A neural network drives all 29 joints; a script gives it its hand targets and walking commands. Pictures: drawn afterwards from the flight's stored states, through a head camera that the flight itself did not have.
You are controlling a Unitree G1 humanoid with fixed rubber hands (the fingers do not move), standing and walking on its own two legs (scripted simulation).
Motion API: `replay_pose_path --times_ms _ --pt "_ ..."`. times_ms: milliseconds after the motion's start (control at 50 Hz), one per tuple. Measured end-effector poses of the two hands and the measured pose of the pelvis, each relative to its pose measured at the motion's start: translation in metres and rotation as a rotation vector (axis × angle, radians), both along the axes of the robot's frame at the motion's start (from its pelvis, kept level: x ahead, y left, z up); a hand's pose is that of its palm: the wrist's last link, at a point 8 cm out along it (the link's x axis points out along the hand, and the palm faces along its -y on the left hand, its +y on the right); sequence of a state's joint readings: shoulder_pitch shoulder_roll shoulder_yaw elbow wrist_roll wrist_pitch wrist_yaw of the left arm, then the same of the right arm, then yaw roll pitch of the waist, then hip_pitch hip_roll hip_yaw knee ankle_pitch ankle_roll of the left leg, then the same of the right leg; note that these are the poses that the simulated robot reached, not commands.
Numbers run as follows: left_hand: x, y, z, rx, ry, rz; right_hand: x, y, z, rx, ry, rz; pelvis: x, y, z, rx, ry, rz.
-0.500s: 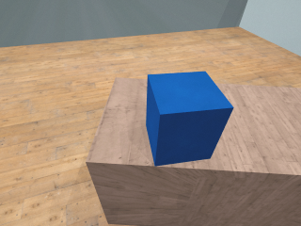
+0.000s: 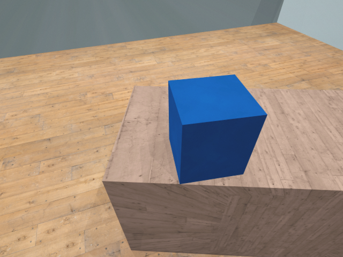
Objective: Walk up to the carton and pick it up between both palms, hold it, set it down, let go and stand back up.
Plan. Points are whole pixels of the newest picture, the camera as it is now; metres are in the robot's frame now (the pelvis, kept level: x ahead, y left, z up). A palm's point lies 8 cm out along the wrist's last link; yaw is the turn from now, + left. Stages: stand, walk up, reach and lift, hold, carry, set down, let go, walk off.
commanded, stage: stand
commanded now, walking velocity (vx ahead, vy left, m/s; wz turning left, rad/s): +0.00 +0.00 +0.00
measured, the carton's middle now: (207, 129) +0.49 -0.08 +0.03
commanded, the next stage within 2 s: none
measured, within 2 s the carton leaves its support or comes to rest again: neither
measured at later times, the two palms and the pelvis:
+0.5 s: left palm out of the picture +0.02 +0.21 -0.14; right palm out of the picture +0.03 -0.26 -0.13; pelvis +0.02 -0.02 +0.00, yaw +1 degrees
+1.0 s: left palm out of the picture +0.05 +0.21 -0.14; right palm out of the picture +0.06 -0.25 -0.13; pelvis +0.05 -0.02 +0.01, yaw +0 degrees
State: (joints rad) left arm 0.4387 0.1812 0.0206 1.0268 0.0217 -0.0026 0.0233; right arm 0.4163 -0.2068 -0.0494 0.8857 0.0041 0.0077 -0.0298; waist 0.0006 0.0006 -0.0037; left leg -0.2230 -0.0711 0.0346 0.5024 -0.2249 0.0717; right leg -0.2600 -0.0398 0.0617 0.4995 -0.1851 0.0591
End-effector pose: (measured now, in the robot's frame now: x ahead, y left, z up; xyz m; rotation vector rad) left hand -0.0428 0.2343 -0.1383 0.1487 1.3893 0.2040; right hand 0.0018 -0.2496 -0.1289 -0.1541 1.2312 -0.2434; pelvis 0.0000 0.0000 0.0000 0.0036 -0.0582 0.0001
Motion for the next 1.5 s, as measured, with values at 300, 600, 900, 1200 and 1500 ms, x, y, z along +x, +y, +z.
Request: replay_pose_path --times_ms 300,600,900,1200,1500 --pt "0.032 -0.016 0.000 -0.012 -0.027 -0.011 0.015 -0.008 0.000 0.004 0.019 0.009 0.012 -0.011 0.002 -0.003 0.011 0.004" --pt "0.071 -0.020 0.002 -0.006 -0.061 -0.026 0.041 -0.007 0.001 0.015 0.025 0.031 0.031 -0.018 0.004 -0.008 0.021 0.014" --pt "0.090 -0.026 -0.001 -0.018 -0.049 -0.040 0.056 -0.001 0.002 0.020 0.046 0.041 0.045 -0.019 0.006 -0.003 0.019 0.006" --pt "0.089 -0.025 -0.002 -0.018 -0.015 -0.044 0.051 0.005 0.000 0.028 0.085 0.024 0.050 -0.016 0.007 0.000 0.019 -0.003" --pt "0.085 -0.025 -0.002 -0.018 0.012 -0.046 0.046 0.009 -0.002 0.036 0.110 0.011 0.052 -0.014 0.008 0.002 0.021 -0.011"
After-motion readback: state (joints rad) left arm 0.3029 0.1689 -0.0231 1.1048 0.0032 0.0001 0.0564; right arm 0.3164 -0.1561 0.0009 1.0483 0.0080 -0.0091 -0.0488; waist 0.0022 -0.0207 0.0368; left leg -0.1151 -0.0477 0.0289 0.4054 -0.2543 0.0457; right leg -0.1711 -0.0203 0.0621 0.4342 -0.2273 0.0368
